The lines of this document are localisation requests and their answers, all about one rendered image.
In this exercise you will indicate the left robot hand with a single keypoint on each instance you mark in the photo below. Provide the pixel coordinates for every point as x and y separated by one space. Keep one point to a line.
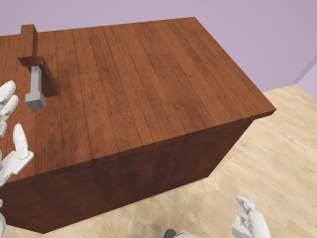
15 161

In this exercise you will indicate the tap lever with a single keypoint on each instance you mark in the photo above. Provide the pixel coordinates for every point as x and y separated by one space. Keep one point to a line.
34 99

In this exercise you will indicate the counter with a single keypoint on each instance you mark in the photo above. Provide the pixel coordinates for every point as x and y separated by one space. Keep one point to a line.
131 111

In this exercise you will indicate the right robot hand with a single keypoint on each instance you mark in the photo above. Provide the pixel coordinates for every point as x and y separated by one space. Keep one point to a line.
254 225

